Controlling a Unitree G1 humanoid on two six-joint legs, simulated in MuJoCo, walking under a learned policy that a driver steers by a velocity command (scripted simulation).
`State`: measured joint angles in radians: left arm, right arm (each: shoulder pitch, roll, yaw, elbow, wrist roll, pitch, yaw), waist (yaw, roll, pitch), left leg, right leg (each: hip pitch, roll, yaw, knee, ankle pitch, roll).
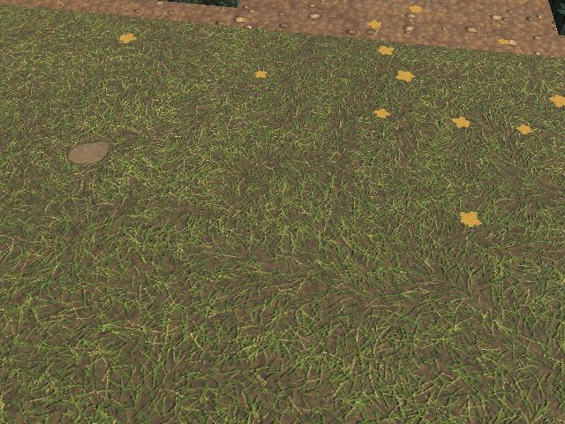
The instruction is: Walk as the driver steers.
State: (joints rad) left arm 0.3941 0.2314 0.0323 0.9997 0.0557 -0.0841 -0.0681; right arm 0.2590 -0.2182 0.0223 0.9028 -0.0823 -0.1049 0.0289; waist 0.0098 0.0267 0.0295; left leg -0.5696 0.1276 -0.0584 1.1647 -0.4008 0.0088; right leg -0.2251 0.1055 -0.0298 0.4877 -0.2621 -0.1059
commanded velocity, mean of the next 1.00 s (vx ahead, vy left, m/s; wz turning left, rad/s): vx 0.33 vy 0.00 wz -0.55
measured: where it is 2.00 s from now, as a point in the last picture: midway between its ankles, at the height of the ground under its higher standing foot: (328, 371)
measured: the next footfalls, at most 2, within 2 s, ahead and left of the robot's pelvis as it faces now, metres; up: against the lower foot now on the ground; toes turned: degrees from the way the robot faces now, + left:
left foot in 0.18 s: +0.32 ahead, +0.15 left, +0.00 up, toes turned -7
right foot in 0.68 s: +0.35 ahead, -0.12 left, +0.00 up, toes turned -29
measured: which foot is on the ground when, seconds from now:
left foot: up 0.00-0.16, down 0.18-0.70, up 0.72-1.00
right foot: down 0.00-0.18, up 0.20-0.66, down 0.68-1.00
